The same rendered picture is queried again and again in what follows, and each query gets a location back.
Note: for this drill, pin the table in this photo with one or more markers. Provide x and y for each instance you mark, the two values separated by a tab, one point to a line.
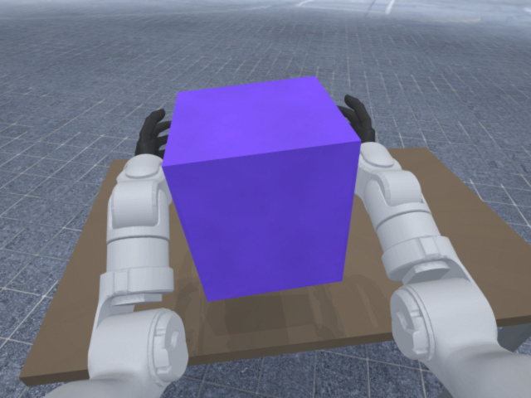
351	312

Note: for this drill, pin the left robot forearm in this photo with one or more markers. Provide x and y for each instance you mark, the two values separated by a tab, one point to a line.
137	269

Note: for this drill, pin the carton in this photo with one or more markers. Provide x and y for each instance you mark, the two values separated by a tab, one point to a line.
262	176

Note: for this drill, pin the right robot upper arm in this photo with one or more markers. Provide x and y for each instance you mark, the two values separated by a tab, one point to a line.
447	325

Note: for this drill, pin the left robot hand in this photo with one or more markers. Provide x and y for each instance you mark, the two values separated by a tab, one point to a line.
149	142

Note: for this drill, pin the right robot forearm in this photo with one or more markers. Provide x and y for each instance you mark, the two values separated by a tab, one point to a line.
413	249

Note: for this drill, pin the right robot hand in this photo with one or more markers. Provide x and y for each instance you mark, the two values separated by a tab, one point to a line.
359	119

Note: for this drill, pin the left robot upper arm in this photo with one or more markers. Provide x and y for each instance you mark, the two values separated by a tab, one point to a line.
132	355

